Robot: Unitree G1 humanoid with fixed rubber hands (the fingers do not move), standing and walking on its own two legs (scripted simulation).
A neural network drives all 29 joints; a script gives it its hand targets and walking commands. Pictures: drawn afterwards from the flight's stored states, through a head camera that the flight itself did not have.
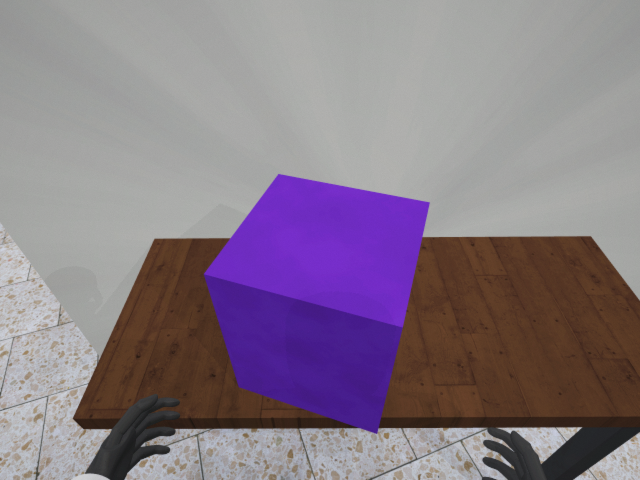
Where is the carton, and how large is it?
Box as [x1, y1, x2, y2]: [204, 174, 429, 433]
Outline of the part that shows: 278,174 204,273 238,385 240,387 376,433 402,328 429,202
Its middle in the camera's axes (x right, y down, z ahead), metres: +0.01 +0.08 +0.54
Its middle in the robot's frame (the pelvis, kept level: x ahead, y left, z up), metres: +0.36 +0.03 +0.05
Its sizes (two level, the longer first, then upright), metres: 0.210 0.200 0.250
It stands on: a table, 0.70 m high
